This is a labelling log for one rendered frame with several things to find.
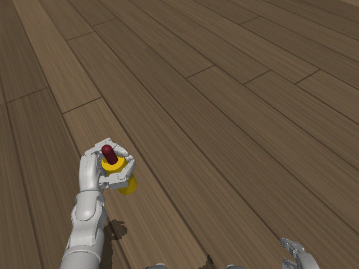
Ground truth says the left robot arm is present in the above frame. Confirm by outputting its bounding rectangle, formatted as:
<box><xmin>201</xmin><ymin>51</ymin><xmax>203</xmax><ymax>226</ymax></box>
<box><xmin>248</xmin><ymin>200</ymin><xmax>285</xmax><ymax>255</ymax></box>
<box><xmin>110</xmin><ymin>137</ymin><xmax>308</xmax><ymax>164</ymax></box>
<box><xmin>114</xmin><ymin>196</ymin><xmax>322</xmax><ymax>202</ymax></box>
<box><xmin>59</xmin><ymin>190</ymin><xmax>107</xmax><ymax>269</ymax></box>

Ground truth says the left robot hand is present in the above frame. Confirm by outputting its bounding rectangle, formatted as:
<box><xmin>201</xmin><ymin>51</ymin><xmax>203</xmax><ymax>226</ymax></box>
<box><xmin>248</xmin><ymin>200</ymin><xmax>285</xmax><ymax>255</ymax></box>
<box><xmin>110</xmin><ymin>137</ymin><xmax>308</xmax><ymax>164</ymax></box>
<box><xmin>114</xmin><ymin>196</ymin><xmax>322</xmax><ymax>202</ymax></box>
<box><xmin>79</xmin><ymin>138</ymin><xmax>136</xmax><ymax>194</ymax></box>

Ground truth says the right robot hand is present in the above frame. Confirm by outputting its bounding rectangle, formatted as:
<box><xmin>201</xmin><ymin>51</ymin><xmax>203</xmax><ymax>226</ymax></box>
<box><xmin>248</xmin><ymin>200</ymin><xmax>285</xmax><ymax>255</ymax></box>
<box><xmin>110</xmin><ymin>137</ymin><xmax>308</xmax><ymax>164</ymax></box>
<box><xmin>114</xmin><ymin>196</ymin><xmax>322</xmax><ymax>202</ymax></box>
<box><xmin>280</xmin><ymin>238</ymin><xmax>320</xmax><ymax>269</ymax></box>

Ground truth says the bottle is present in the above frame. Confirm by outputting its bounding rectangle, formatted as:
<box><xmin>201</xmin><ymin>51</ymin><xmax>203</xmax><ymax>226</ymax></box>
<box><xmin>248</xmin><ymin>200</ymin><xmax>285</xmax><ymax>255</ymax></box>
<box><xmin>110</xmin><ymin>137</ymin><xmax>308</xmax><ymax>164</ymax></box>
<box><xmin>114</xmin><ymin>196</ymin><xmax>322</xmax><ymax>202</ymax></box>
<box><xmin>102</xmin><ymin>145</ymin><xmax>137</xmax><ymax>195</ymax></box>

